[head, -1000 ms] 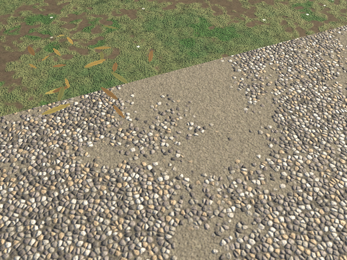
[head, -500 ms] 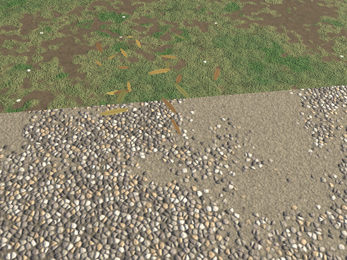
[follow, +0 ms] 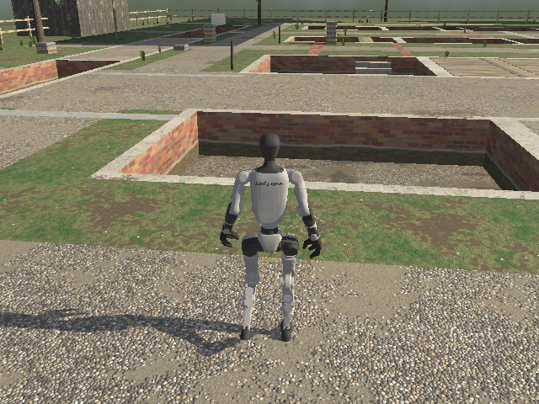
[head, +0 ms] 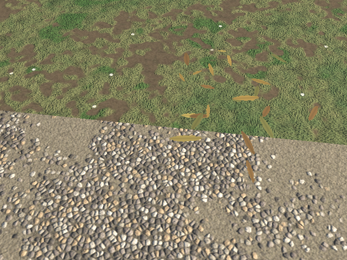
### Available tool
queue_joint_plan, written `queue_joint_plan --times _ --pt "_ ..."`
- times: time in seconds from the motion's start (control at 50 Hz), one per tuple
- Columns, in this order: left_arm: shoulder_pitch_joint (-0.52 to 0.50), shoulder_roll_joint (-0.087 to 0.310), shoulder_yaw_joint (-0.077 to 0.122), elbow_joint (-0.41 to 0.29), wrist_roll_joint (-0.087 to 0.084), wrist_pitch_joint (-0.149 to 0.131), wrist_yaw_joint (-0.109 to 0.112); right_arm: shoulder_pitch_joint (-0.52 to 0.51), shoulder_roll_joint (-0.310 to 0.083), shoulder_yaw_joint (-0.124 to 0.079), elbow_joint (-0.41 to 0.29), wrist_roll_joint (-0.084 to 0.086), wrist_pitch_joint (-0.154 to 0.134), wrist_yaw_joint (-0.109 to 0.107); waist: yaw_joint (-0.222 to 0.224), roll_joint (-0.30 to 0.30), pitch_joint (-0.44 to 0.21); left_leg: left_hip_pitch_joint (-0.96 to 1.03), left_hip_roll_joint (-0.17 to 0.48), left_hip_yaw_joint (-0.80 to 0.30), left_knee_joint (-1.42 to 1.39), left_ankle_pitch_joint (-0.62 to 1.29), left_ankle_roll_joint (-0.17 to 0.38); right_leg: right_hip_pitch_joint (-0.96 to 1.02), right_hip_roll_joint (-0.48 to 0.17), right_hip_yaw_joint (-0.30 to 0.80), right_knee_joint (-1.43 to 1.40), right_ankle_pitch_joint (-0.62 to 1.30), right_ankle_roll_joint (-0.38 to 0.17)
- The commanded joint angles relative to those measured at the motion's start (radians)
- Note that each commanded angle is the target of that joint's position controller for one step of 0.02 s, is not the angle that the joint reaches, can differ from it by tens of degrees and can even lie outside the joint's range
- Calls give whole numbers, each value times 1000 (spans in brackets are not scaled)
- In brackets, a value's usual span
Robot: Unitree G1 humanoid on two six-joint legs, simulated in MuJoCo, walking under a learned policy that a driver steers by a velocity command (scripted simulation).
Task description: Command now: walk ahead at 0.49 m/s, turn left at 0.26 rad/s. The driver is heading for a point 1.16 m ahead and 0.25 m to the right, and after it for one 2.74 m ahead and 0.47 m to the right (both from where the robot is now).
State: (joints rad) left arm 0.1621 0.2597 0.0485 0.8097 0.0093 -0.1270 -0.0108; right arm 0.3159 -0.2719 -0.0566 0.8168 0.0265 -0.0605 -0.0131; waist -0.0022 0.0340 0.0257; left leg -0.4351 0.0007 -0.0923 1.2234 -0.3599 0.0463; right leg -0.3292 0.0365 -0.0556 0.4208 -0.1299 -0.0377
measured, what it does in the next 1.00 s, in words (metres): walks ahead, turning right: left foot, then right foot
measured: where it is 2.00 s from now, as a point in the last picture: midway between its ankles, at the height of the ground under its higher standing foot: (234, 143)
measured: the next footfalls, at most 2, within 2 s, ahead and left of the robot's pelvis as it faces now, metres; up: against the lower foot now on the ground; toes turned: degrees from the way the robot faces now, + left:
left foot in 0.32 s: +0.32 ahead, +0.15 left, +0.00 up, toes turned -6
right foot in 0.84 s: +0.53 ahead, -0.18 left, +0.00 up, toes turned -27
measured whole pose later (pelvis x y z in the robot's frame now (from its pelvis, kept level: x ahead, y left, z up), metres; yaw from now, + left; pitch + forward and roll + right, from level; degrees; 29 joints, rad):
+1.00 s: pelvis +0.48 -0.08 +0.00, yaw -28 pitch +2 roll +0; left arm 0.22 0.27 0.07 0.70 -0.01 -0.05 -0.04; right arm 0.22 -0.29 -0.05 0.78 0.01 -0.11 -0.01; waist -0.01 0.02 0.05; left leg -0.49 0.11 -0.04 1.21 -0.33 0.00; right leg -0.34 0.09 -0.03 0.49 -0.18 -0.10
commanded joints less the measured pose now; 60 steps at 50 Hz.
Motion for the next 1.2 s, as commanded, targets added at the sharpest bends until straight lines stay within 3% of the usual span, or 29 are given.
queue_joint_plan --times 0.02,0.1,0.16,0.22,0.26,0.3,0.32,0.34,0.36,0.38,0.42,0.46,0.54,0.64,0.74,0.8,0.82,0.84,0.86,0.88,0.9,0.92,0.94,0.96,0.98,1.02,1.06,1.12,1.2 --pt "68 80 18 -1 -2 -10 -12 42 -18 -5 -70 -4 -9 5 -12 -99 -48 -166 102 -18 -41 42 3 160 -260 316 -263 17 -202" --pt "91 137 32 13 -25 -3 -8 -110 -6 15 -131 -33 -26 9 4 -77 -7 -185 122 33 -332 160 -25 123 -246 250 -304 101 -228" --pt "132 173 39 22 -35 12 -2 -216 -16 22 -153 -22 -41 20 37 -93 -2 -90 73 65 -537 297 -49 92 -211 197 -279 115 -194" --pt "198 182 39 42 -45 25 0 -290 -51 15 -183 -8 -51 28 56 -118 -9 -37 44 59 -641 326 -52 136 -238 243 -229 58 -170" --pt "199 186 39 44 -47 35 5 -278 -84 2 -187 -6 -59 31 27 -130 -20 42 33 54 -713 306 -35 152 -251 284 -176 -10 -141" --pt "199 156 27 40 -37 42 10 -137 -127 -25 -146 -11 -62 22 -47 -122 -80 266 30 66 -763 261 -4 102 -194 262 -24 15 -95" --pt "180 89 4 16 -23 39 8 21 -192 -48 -126 -29 -64 10 -122 -32 -184 486 187 -85 -779 210 57 -28 -116 196 256 -64 -50" --pt "266 -3 -22 -18 -27 23 12 107 -283 -70 -115 -45 -48 8 -100 248 -297 760 425 -445 -853 100 178 -352 -6 77 592 -378 2" --pt "276 74 -4 -14 -52 16 14 131 -217 -57 -103 -42 -49 15 -108 237 -298 730 438 -618 -924 -51 214 -467 -32 171 785 -434 2" --pt "227 133 16 -19 -62 21 15 78 -150 -38 -110 -31 -54 19 -94 151 -191 637 409 -490 -934 -49 183 -509 -72 197 846 -349 -7" --pt "171 120 23 -25 -44 40 19 -53 -72 -14 -117 -28 -57 28 -40 83 -84 451 316 -259 -984 117 140 -457 -130 178 803 -203 3" --pt "165 86 25 -36 -41 64 10 -96 -56 -14 -104 -35 -64 30 -2 96 -39 344 271 -117 -1038 249 124 -384 -159 168 759 -130 12" --pt "107 51 22 -78 -35 85 0 -61 -91 -34 -61 -39 -73 16 4 32 -12 344 275 34 -1069 447 143 -428 -159 174 673 -16 31" --pt "-55 33 10 -144 -28 81 -29 -33 -138 -47 -32 -33 -58 -1 -42 20 30 366 266 179 -1083 430 118 -401 -147 107 400 174 21" --pt "-187 43 9 -221 -34 82 -57 27 -176 -58 2 -12 -32 -3 -74 19 73 486 304 247 -1030 473 89 -398 -128 30 266 81 -26" --pt "-124 87 33 -233 -31 88 -62 13 -221 -69 -1 -3 -12 -9 -10 68 -3 519 301 298 -840 921 60 -217 -38 -58 242 -70 -84" --pt "-1 123 56 -206 -34 90 -58 -1 -231 -71 -5 0 -2 -12 64 67 -72 493 278 323 -668 1043 44 -53 14 -84 202 -69 -114" --pt "173 190 93 -158 -34 95 -42 2 -217 -63 -12 -2 -1 -17 147 35 -163 355 236 341 -427 969 6 226 43 -55 147 -12 -154" --pt "263 291 116 -136 -38 104 -17 41 -110 -29 -43 -50 -13 -12 124 -195 -238 32 157 328 -83 224 -40 517 -189 292 147 80 -222" --pt "228 338 111 -177 -31 86 -24 84 -56 -2 -102 -35 -54 2 52 -312 -415 -293 -31 102 192 -262 -76 753 -385 888 -59 -183 -428" --pt "244 244 87 -171 -26 74 -33 -67 -156 -25 -122 7 -84 12 128 -139 -360 -401 20 -11 226 -180 -54 714 -370 837 -142 -198 -359" --pt "204 205 75 -164 -26 64 -33 -111 -156 -24 -141 20 -95 14 102 -123 -225 -430 56 5 164 -84 -31 586 -334 684 -135 -123 -318" --pt "126 158 59 -171 -28 60 -32 -84 -142 -21 -110 3 -91 5 44 -26 -156 -358 113 13 83 -1 -31 422 -296 539 -129 -6 -275" --pt "63 112 45 -183 -21 58 -29 -59 -146 -27 -90 -15 -79 1 6 -39 -123 -277 149 16 8 47 -37 301 -259 437 -139 105 -252" --pt "39 95 38 -188 -9 54 -26 -28 -143 -29 -77 -16 -62 5 -19 -68 -116 -208 169 14 -16 78 -40 227 -238 384 -164 165 -242" --pt "48 107 40 -165 -7 38 -25 -3 -114 -27 -62 -18 -35 6 -32 -71 -105 -169 170 34 -57 121 -56 160 -224 300 -199 284 -243" --pt "82 128 44 -134 -6 27 -18 -49 -95 -21 -75 -20 -19 3 -19 -70 -66 -219 170 39 -124 205 -69 147 -217 226 -228 344 -231" --pt "115 124 40 -103 -3 26 -5 -124 -84 -16 -92 -15 -18 7 13 -78 -27 -283 158 33 -282 375 -66 188 -198 144 -253 327 -186" --pt "136 143 39 -73 -1 24 5 -221 -61 -5 -116 -4 -28 29 63 -80 17 -277 110 45 -497 529 -39 251 -210 73 -289 251 -138"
